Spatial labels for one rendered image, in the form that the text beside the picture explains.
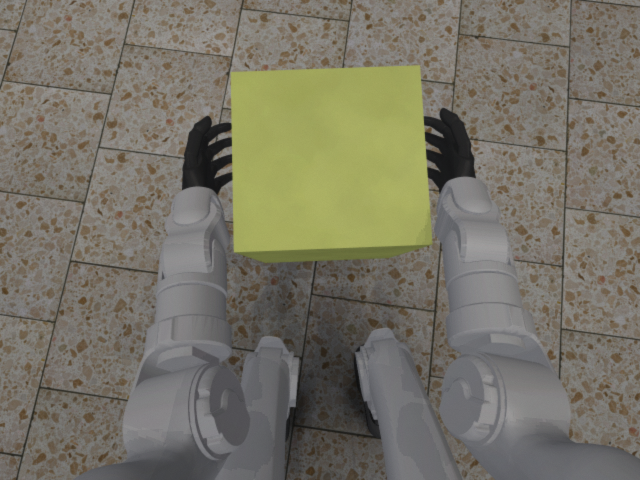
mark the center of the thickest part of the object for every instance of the left robot thigh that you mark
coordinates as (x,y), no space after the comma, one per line
(269,383)

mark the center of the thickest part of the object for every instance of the right robot hand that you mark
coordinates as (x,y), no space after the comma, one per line
(456,159)

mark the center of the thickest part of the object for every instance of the left robot hand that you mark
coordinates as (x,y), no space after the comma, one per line
(198,170)

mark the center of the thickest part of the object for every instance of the robot right forearm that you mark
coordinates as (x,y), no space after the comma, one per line
(486,311)

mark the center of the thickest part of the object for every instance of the right robot thigh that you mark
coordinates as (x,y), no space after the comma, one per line
(413,442)

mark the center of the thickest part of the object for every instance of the robot left upper arm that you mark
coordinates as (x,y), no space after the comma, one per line
(181,425)

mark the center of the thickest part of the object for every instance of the robot left forearm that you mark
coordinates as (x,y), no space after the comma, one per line
(190,326)

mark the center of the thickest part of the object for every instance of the robot right upper arm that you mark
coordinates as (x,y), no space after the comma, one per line
(513,416)

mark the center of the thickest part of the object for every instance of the robot thigh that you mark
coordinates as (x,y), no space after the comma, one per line
(269,383)
(413,442)

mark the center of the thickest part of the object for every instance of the carton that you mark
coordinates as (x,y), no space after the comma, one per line
(329,164)

